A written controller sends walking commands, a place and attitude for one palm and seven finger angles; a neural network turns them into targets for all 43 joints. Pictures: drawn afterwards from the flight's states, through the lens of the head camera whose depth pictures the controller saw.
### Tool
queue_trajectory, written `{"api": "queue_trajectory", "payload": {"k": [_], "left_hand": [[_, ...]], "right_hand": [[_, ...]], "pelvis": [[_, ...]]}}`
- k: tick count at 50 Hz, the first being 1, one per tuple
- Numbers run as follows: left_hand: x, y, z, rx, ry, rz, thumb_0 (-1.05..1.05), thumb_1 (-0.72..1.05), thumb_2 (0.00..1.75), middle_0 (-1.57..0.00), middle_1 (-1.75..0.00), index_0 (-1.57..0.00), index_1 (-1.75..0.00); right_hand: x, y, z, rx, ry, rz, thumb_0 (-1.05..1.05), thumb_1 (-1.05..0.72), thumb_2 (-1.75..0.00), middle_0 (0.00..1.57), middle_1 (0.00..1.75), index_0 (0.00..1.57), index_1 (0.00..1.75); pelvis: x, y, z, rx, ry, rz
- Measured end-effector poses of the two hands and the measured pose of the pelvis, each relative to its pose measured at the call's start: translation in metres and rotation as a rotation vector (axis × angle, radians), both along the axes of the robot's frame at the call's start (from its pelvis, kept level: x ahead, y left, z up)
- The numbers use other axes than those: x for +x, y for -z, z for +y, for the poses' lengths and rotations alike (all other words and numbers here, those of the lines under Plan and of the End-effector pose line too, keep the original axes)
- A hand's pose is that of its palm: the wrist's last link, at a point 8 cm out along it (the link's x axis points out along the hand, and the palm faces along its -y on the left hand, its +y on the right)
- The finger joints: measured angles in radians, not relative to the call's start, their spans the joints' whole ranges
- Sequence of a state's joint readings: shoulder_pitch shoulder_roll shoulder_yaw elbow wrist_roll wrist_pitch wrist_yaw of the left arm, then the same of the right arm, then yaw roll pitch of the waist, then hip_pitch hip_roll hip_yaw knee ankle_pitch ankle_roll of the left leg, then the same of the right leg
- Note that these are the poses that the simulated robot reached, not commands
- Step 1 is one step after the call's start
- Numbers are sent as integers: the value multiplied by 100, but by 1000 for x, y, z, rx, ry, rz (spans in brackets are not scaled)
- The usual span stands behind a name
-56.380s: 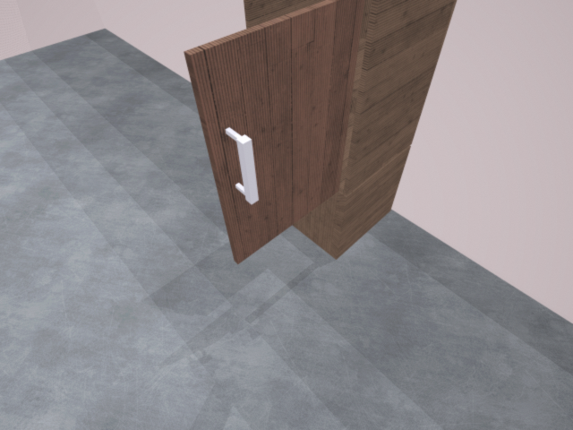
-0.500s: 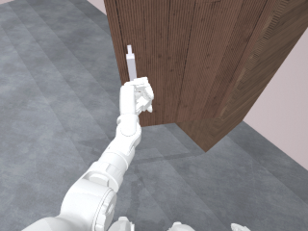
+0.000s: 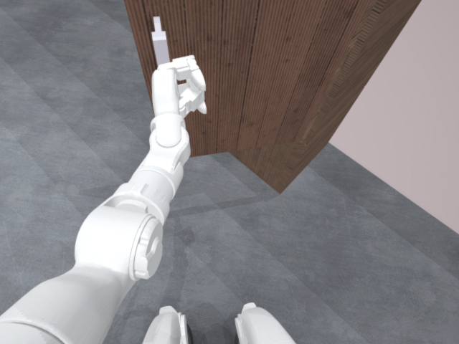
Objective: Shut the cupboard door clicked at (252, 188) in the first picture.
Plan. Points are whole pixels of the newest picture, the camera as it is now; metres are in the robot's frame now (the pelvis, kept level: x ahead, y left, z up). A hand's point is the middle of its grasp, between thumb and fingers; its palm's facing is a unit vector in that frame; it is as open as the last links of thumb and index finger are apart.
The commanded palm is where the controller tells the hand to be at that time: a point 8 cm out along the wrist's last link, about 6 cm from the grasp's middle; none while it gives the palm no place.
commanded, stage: push the door shut along its arc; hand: left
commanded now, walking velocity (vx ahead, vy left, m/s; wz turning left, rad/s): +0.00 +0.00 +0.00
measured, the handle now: (165, 69) +0.58 +0.03 +0.09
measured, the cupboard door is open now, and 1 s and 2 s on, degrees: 55 44 44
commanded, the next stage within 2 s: pull the fist back off the door in 0.84 s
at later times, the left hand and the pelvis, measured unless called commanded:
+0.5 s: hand (201, 66) +0.58 -0.04 +0.10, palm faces -0.15 -0.99 -0.03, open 3.1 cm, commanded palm +0.58 +0.00 +0.09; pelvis +0.00 +0.00 -0.02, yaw -1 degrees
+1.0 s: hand (209, 41) +0.63 -0.06 +0.11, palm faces -0.16 -0.98 +0.06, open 3.1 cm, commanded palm +0.62 -0.04 +0.09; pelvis +0.00 -0.01 -0.04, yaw -2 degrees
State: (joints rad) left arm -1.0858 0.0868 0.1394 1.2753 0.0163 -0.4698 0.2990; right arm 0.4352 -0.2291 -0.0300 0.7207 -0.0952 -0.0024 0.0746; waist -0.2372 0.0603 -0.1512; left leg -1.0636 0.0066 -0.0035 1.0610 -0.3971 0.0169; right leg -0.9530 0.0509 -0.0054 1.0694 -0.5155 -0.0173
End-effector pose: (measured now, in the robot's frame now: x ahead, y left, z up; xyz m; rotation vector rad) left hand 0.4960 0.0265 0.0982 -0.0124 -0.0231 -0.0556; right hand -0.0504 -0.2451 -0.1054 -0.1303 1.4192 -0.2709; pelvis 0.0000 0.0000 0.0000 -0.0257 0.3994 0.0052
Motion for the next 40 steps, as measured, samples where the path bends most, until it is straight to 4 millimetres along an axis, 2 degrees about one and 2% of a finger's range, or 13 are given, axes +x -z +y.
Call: {"api": "queue_trajectory", "payload": {"k": [6, 11, 18, 31, 40], "left_hand": [[18, 2, -3, 85, 20, -14, 1, 90, 90, -130, -150, -131, -150], [34, 0, -2, 74, 21, 27, 1, 90, 90, -130, -150, -130, -150], [51, -3, -6, 54, 70, 50, 1, 90, 90, -130, -150, -130, -150], [82, -4, -9, 73, 133, 28, 1, 90, 90, -130, -150, -130, -150], [97, -10, -26, 37, 194, 60, 1, 90, 90, -130, -150, -130, -150]], "right_hand": [[-27, 1, 3, -4, 34, 55, 0, -91, -90, 20, 30, 20, 30], [-38, 0, 10, 6, 55, 80, 0, -91, -90, 20, 30, 20, 30], [-41, -2, 16, 15, 58, 85, 0, -91, -90, 20, 30, 20, 30], [-43, 0, 11, 10, 67, 119, 0, -91, -90, 20, 30, 20, 30], [-46, -2, 9, 2, 79, 128, 0, -91, -90, 20, 30, 20, 30]], "pelvis": [[-3, 9, 2, -7, 2, 29], [-4, 10, 3, -11, 4, 48], [-2, 12, 0, -16, 0, 73], [2, 22, -6, -20, -1, 126], [5, 24, -10, -22, 1, 144]]}}
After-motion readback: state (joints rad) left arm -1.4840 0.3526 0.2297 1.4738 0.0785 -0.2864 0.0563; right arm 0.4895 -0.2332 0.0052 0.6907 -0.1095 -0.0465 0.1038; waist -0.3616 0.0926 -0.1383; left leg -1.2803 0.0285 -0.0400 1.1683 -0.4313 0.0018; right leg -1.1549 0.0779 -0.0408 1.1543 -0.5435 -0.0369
